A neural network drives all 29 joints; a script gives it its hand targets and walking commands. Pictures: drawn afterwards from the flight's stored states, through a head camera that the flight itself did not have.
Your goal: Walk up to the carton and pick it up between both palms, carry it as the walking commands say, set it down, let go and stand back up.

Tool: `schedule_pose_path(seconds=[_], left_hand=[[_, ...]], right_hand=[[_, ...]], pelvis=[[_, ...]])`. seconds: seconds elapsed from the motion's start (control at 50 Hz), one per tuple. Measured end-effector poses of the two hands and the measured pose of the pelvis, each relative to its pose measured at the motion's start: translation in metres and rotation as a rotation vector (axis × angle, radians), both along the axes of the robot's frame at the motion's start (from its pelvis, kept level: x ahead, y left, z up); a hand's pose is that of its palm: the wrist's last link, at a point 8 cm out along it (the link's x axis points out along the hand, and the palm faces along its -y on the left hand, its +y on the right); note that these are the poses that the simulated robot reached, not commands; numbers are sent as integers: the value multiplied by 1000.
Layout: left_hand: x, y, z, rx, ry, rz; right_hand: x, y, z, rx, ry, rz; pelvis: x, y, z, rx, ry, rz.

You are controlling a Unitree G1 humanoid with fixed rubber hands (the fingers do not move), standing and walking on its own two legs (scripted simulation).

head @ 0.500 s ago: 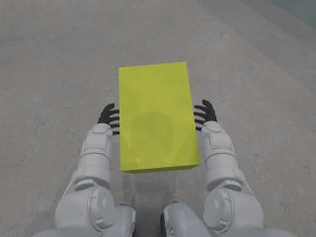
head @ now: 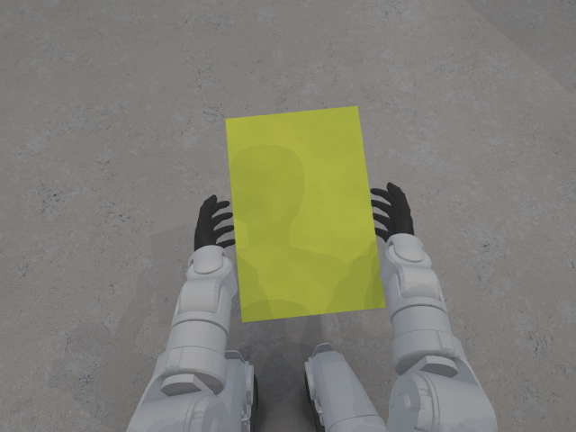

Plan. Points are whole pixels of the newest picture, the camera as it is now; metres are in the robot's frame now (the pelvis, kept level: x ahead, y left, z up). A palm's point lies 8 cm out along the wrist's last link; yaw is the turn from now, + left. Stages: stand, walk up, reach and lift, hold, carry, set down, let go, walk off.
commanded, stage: set down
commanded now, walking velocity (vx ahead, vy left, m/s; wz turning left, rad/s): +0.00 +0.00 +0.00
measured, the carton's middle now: (300, 218) +0.43 -0.06 -0.12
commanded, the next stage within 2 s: none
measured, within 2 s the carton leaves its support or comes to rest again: neither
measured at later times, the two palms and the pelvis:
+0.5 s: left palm (227, 246) +0.39 +0.07 -0.13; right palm (386, 239) +0.39 -0.21 -0.13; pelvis -0.03 -0.02 -0.08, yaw +1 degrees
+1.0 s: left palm (233, 243) +0.42 +0.07 -0.21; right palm (372, 235) +0.42 -0.21 -0.20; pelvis -0.05 -0.04 -0.14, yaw +3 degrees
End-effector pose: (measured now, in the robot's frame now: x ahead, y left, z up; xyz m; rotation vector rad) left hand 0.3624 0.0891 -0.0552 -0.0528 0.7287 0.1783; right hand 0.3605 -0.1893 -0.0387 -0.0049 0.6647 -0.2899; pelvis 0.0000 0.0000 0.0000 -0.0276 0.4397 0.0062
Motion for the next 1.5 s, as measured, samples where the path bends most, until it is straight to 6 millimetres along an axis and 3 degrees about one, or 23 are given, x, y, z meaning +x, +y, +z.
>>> schedule_pose_path(seconds=[0.22, 0.46, 0.82, 1.06, 1.24, 1.34, 1.42, 1.5], left_hand=[[8, 3, -34, 14, -10, 7], [25, -18, -71, 54, -7, 24], [48, -22, -124, 72, -6, -1], [65, -24, -169, 83, -18, -6], [78, -28, -228, 65, -69, 20], [80, -24, -259, 74, -46, 25], [82, -20, -269, 90, -15, 23], [88, -20, -267, 102, -15, 23]], right_hand=[[11, -1, -41, 33, 11, 60], [22, -15, -82, 6, 21, -2], [47, -20, -133, -13, 28, 17], [66, -22, -177, -24, 21, 27], [80, -25, -235, -33, -32, 33], [80, -22, -273, -5, -10, 26], [84, -18, -284, -18, 22, 47], [94, -17, -281, -26, 24, 65]], pelvis=[[-12, -2, -33, 4, 76, 13], [-32, -21, -72, 28, 104, 6], [-44, -42, -119, 47, 135, 17], [-54, -40, -147, 43, 134, 19], [-82, -33, -168, 29, -63, 19], [-85, -30, -198, 41, -21, 12], [-87, -29, -213, 47, -32, 15], [-89, -29, -219, 45, -43, 19]])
